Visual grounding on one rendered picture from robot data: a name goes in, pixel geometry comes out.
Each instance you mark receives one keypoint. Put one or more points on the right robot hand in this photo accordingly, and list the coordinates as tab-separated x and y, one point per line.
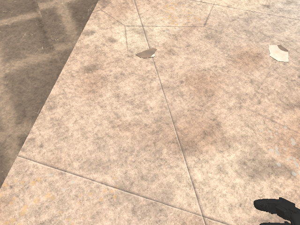
282	207

